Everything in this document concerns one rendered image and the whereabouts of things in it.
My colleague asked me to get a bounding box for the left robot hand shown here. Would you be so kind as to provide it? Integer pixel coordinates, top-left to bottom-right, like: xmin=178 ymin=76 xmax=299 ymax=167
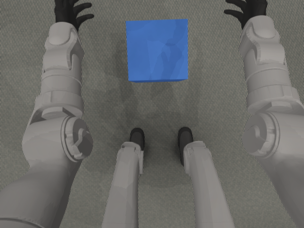
xmin=54 ymin=0 xmax=94 ymax=31

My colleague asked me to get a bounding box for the carton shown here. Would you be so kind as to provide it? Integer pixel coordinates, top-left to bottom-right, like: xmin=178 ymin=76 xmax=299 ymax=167
xmin=126 ymin=19 xmax=188 ymax=83

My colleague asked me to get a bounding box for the right robot hand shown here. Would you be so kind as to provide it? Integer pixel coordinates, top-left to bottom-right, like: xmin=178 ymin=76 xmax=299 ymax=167
xmin=224 ymin=0 xmax=267 ymax=29

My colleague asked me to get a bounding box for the robot right foot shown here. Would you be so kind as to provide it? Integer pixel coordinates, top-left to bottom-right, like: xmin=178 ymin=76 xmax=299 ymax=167
xmin=178 ymin=127 xmax=193 ymax=166

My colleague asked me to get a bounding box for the right robot upper arm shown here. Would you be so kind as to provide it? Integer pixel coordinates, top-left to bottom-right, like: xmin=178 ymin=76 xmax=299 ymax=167
xmin=242 ymin=111 xmax=304 ymax=228

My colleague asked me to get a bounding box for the left robot thigh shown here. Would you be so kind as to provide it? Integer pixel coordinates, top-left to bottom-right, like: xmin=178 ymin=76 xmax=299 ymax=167
xmin=101 ymin=147 xmax=144 ymax=228

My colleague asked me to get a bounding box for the robot right forearm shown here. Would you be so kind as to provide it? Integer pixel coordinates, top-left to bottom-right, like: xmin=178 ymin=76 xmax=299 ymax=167
xmin=238 ymin=15 xmax=304 ymax=116

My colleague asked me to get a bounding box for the robot left forearm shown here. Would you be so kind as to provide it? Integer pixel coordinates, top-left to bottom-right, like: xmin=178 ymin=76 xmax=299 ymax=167
xmin=22 ymin=22 xmax=84 ymax=152

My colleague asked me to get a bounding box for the left robot upper arm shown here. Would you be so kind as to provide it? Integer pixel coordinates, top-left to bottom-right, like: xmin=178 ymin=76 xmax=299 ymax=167
xmin=0 ymin=115 xmax=93 ymax=228

